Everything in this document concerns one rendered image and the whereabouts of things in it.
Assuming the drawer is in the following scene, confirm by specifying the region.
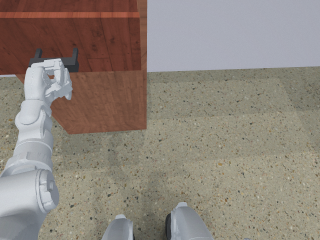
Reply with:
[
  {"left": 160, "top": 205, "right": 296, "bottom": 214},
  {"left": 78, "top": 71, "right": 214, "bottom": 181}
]
[{"left": 0, "top": 0, "right": 142, "bottom": 75}]

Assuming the cabinet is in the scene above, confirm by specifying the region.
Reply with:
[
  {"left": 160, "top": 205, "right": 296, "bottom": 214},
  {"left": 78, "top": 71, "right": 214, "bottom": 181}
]
[{"left": 15, "top": 0, "right": 147, "bottom": 135}]

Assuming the left robot forearm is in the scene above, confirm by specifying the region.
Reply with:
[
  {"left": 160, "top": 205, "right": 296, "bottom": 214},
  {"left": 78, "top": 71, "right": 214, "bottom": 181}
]
[{"left": 0, "top": 99, "right": 54, "bottom": 178}]

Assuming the robot left shin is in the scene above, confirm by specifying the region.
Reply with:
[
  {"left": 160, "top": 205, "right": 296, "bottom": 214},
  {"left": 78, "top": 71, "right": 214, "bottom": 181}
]
[{"left": 115, "top": 214, "right": 126, "bottom": 219}]

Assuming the robot left hand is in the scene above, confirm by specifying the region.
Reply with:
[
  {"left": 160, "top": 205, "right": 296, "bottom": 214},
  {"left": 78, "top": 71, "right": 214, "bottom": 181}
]
[{"left": 24, "top": 58, "right": 73, "bottom": 107}]

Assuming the left robot upper arm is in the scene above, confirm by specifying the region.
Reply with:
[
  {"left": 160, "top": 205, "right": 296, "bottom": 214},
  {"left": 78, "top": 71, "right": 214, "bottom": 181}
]
[{"left": 0, "top": 168, "right": 60, "bottom": 240}]

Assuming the handle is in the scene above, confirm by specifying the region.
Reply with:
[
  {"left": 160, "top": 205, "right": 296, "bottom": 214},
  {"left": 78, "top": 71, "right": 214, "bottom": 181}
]
[{"left": 28, "top": 47, "right": 79, "bottom": 73}]

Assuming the left robot thigh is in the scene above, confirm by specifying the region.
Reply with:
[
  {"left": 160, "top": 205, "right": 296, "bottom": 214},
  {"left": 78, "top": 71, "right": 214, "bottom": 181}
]
[{"left": 101, "top": 218, "right": 134, "bottom": 240}]

